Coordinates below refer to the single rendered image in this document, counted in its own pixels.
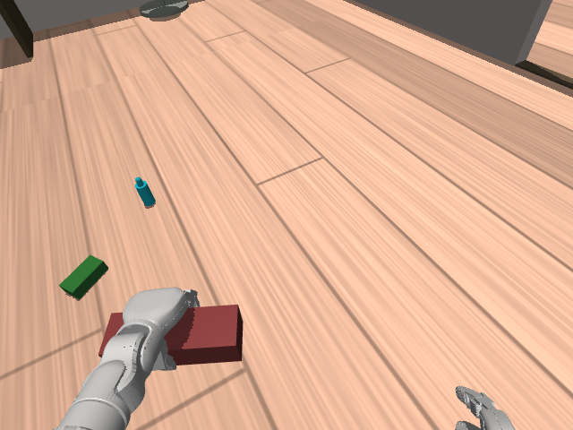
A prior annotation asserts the left robot hand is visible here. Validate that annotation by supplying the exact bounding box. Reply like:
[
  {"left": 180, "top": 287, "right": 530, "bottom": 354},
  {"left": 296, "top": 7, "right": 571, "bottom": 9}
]
[{"left": 123, "top": 288, "right": 200, "bottom": 371}]

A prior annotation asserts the right robot hand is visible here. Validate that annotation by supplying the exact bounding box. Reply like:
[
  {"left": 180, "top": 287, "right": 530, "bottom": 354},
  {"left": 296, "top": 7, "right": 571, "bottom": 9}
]
[{"left": 456, "top": 386, "right": 515, "bottom": 430}]

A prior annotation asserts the coat stand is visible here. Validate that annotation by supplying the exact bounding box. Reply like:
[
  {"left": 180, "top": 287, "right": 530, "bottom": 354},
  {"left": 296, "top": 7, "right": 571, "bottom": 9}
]
[{"left": 139, "top": 0, "right": 188, "bottom": 18}]

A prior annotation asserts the left robot arm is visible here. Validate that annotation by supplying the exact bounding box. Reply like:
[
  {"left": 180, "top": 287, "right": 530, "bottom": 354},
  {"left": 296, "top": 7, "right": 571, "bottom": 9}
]
[{"left": 53, "top": 319, "right": 164, "bottom": 430}]

